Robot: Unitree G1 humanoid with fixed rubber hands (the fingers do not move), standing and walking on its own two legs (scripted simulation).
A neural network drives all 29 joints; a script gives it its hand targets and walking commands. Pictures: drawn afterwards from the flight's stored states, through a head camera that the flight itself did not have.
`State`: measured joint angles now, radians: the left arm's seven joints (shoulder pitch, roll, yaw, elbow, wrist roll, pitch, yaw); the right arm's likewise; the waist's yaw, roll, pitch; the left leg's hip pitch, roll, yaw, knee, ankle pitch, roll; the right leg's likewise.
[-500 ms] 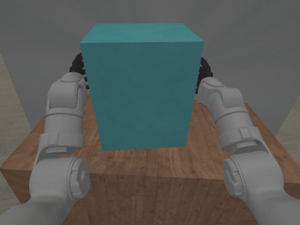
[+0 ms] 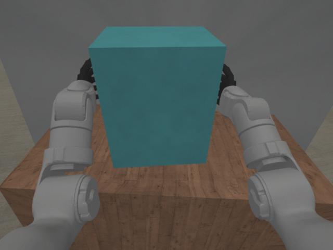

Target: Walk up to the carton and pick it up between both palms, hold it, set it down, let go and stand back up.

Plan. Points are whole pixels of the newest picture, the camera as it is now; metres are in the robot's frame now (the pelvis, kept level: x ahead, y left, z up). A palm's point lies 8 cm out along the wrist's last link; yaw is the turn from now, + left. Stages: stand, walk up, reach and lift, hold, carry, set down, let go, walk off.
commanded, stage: hold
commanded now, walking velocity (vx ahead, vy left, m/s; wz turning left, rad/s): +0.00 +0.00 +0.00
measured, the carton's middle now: (158, 97) +0.39 +0.00 +0.26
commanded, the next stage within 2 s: none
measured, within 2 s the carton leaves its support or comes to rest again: neither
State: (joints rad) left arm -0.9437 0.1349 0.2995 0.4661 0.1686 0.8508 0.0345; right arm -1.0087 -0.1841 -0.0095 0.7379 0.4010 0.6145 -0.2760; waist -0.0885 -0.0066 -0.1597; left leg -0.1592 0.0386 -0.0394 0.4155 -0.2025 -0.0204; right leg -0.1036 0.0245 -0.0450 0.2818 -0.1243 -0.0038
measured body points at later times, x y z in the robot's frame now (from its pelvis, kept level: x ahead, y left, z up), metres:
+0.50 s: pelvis +0.00 +0.00 +0.00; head -0.08 +0.02 +0.44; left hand +0.39 +0.16 +0.28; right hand +0.38 -0.16 +0.28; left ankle +0.02 +0.13 -0.75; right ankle +0.02 -0.12 -0.75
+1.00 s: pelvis +0.00 +0.00 +0.00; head -0.08 +0.02 +0.44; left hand +0.39 +0.16 +0.28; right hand +0.38 -0.16 +0.28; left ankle +0.02 +0.13 -0.75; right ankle +0.02 -0.12 -0.75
